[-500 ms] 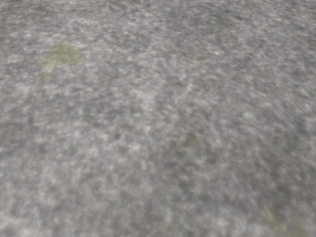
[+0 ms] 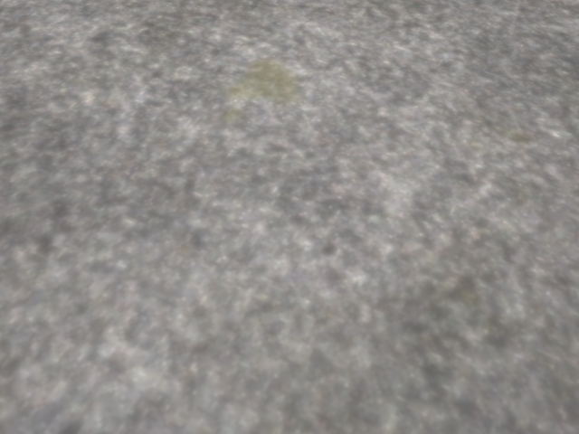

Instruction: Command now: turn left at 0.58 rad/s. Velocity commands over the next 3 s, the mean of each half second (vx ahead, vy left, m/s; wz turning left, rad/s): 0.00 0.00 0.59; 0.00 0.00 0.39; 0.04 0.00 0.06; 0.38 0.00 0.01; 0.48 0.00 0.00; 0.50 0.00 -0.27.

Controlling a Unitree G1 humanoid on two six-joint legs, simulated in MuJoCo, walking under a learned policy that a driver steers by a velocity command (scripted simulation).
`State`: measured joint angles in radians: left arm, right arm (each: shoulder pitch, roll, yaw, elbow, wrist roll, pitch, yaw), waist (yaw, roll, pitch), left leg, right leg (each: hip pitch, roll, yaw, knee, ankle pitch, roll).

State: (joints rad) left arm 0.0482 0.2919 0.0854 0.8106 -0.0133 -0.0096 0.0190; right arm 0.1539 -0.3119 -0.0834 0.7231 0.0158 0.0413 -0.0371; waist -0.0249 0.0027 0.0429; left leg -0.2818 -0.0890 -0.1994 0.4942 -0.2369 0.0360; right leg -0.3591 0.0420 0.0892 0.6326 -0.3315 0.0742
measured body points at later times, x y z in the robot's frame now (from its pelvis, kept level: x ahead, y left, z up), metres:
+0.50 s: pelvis +0.00 +0.02 -0.01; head +0.03 +0.05 +0.43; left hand +0.04 +0.34 -0.13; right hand +0.24 -0.21 -0.09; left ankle -0.03 +0.13 -0.75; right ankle +0.02 -0.13 -0.73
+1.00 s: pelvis +0.02 +0.03 -0.01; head +0.04 +0.03 +0.44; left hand +0.02 +0.34 -0.11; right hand +0.29 -0.12 -0.11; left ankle -0.03 +0.13 -0.74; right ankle +0.08 -0.09 -0.74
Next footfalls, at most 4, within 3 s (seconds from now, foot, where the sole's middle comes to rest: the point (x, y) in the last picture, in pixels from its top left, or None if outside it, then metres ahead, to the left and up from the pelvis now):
0.04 right None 0.06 -0.13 -0.78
0.48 left None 0.01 0.14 -0.78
0.94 right None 0.12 -0.07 -0.78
2.08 right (226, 422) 0.48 0.14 -0.78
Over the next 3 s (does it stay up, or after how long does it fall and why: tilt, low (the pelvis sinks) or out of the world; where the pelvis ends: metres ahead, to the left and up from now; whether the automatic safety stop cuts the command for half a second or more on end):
stays up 0.69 0.41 0.00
